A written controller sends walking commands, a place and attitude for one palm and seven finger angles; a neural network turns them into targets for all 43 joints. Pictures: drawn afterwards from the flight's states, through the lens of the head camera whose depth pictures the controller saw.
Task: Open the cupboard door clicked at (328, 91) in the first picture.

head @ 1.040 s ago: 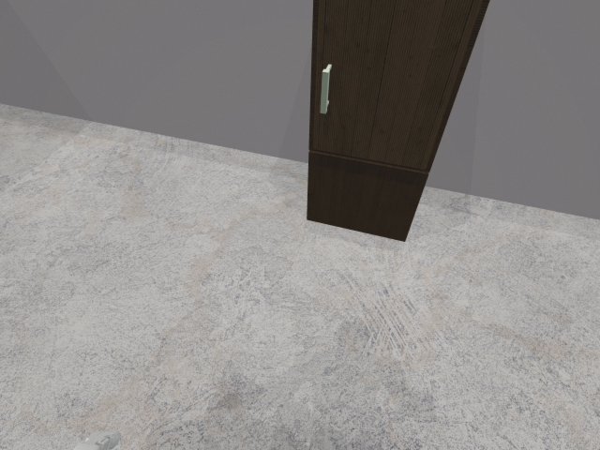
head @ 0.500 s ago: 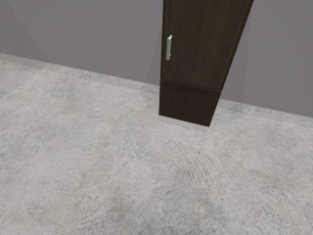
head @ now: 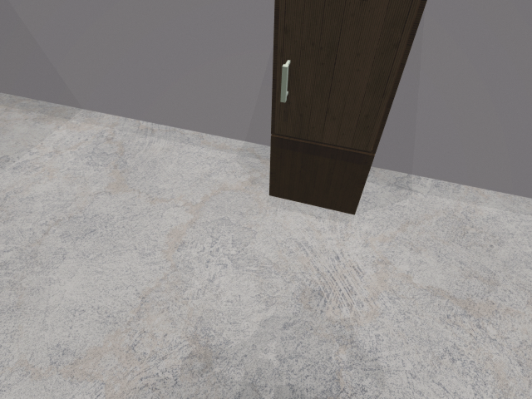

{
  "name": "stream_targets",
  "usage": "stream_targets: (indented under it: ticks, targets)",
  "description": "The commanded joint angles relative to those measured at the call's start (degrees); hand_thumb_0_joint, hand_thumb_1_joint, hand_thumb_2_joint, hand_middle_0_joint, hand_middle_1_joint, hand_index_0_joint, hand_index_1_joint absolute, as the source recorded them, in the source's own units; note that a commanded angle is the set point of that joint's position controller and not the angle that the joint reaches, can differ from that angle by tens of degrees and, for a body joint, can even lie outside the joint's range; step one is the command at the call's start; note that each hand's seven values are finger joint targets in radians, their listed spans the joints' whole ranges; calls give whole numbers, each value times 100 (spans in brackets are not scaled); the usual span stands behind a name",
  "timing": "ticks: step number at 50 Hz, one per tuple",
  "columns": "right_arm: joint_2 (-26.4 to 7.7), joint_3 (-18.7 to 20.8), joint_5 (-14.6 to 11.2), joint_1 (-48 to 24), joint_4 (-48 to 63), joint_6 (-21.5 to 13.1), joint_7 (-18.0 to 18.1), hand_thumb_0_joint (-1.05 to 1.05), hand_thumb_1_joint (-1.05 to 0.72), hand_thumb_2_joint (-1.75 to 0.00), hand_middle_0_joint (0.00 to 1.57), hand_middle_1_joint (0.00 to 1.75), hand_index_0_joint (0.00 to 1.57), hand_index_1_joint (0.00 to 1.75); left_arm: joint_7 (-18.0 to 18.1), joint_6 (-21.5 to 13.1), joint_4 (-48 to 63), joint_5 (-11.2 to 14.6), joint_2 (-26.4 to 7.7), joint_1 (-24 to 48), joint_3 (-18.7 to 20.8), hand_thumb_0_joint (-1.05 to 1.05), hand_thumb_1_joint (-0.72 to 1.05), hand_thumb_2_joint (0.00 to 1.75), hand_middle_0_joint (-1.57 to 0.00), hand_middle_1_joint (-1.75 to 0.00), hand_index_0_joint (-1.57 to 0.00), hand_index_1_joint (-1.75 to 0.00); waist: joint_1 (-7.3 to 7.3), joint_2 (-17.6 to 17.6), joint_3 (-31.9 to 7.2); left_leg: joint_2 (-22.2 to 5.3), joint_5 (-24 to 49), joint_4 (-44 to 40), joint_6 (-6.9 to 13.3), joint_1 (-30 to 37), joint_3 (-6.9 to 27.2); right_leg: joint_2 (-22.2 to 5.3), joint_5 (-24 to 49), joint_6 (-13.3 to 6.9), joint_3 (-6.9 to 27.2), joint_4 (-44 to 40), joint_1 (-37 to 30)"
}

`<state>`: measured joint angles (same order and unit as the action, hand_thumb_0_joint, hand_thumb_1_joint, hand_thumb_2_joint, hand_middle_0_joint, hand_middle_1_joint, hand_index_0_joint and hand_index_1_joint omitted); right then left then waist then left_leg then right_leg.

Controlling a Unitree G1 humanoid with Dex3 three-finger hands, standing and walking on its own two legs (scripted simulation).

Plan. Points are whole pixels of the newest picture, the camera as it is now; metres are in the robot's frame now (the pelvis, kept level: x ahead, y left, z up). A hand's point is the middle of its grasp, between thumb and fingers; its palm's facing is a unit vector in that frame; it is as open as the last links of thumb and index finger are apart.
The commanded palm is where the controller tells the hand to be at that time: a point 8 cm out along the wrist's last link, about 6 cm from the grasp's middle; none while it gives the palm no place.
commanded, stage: look at it before walking up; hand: left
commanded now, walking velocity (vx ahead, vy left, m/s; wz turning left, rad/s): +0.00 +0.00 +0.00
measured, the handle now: (285, 81) +1.16 -0.01 -0.10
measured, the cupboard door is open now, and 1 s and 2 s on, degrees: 0 0 0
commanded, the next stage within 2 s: walk to a spot facing it in 0.40 s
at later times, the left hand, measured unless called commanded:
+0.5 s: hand out of the picture +0.08 +0.25 -0.16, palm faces -0.04 -0.94 -0.34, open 7.4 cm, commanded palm none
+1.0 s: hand out of the picture +0.14 +0.20 -0.18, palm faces -0.02 -0.99 -0.15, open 7.4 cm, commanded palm none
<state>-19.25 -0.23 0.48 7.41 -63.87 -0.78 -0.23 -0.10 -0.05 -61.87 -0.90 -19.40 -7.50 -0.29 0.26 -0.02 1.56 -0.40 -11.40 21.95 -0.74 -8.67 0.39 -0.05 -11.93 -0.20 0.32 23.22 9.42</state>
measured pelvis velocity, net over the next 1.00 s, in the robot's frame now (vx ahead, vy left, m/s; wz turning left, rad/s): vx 0.12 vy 0.02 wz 0.00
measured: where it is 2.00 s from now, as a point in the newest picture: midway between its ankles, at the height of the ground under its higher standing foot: (271, 380)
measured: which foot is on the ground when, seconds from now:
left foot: down 0.00-1.00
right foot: down 0.00-0.80, up 0.82-1.00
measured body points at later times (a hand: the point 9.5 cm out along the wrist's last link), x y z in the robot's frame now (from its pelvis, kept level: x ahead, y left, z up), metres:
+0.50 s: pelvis +0.01 +0.00 +0.00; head +0.02 +0.00 +0.45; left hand +0.08 +0.30 -0.13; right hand +0.09 -0.30 -0.13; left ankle +0.01 +0.13 -0.74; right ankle +0.01 -0.12 -0.74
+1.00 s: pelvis +0.12 +0.02 -0.01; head +0.15 +0.03 +0.44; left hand +0.14 +0.25 -0.17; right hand +0.00 -0.18 -0.15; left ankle +0.01 +0.13 -0.74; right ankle +0.15 -0.11 -0.69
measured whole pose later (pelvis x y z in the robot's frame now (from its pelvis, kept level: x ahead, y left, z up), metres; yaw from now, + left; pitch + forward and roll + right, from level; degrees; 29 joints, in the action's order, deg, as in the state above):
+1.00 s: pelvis +0.12 +0.02 -0.01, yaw +0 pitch +1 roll -1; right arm -6.0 0.3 1.3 27.9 -67.0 -4.3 1.3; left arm -1.5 0.6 -61.5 -1.5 -10.5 -14.9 2.2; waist 2.4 -1.3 2.9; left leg -0.6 -20.7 19.9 1.0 0.3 -2.9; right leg -4.4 -20.7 -0.2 -5.1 54.3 28.7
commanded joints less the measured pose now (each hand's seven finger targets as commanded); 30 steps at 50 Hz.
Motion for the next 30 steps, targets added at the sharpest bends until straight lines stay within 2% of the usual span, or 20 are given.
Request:
stream_targets:
  ticks: [1,3,10,22,25,26,27,28,30]
  targets:
    - [-1195,230,5,-316,388,-134,91,0,-90,-90,20,30,20,30,69,-158,350,22,-1188,201,228,0,90,90,-20,-30,-20,-30,-34,-7,-313,-609,534,-376,238,90,553,-659,447,-171,648,-462,28]
    - [-1197,227,-5,-305,389,-121,89,0,-90,-90,20,30,20,30,73,-164,352,19,-1206,219,231,0,90,90,-20,-30,-20,-30,-29,-77,-311,-610,563,-354,226,75,539,-666,509,-171,636,-469,-8]
    - [-1188,224,0,-365,395,-117,87,0,-90,-90,20,30,20,30,66,-163,347,19,-1205,197,228,0,90,90,-20,-30,-20,-30,-33,9,-250,-597,462,-390,220,92,521,-674,418,-173,684,-534,40]
    - [-1218,220,-7,-368,379,-131,101,0,-90,-90,20,30,20,30,71,-173,315,27,-1214,178,226,0,90,90,-20,-30,-20,-30,-31,10,-425,-639,835,-382,215,248,497,-674,925,-173,644,-464,-149]
    - [-1211,217,-7,-394,372,-122,100,0,-90,-90,20,30,20,30,72,-166,308,24,-1221,198,223,0,90,90,-20,-30,-20,-30,-39,0,-318,-637,765,-416,211,206,499,-670,837,-161,617,-491,-109]
    - [-774,107,17,-217,271,-84,84,0,-90,-90,20,30,20,30,87,-119,205,40,-768,-39,141,0,90,90,-20,-30,-20,-30,-41,23,-506,-627,569,-365,158,254,425,-675,567,-100,582,-482,-209]
    - [-446,35,39,-15,199,-16,59,0,-90,-90,20,30,20,30,98,-53,118,25,-491,-272,72,0,90,90,-20,-30,-20,-30,-59,-61,-429,-557,33,-277,112,174,357,-643,-164,-59,576,-470,-148]
    - [-411,39,59,127,181,23,45,0,-90,-90,20,30,20,30,82,-19,85,-4,-478,-441,82,0,90,90,-20,-30,-20,-30,-81,-149,-303,-479,-640,-180,128,-1,331,-622,-989,-88,672,-545,-37]
    - [-395,70,98,195,237,67,23,0,-90,-90,20,30,20,30,22,27,127,-35,-596,-589,154,0,90,90,-20,-30,-20,-30,-131,-343,334,-304,-1727,-12,149,-722,277,-674,-2207,-209,975,-758,257]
